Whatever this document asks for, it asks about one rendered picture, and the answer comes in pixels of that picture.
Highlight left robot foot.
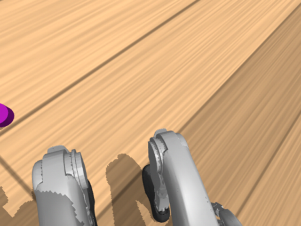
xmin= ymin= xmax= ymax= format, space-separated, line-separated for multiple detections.
xmin=87 ymin=180 xmax=98 ymax=226

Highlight right robot foot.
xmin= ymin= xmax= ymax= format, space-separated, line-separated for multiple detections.
xmin=142 ymin=164 xmax=170 ymax=223

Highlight tin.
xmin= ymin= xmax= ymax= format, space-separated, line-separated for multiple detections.
xmin=0 ymin=103 xmax=14 ymax=127

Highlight right robot hand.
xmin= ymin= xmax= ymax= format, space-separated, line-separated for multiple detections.
xmin=211 ymin=202 xmax=242 ymax=226

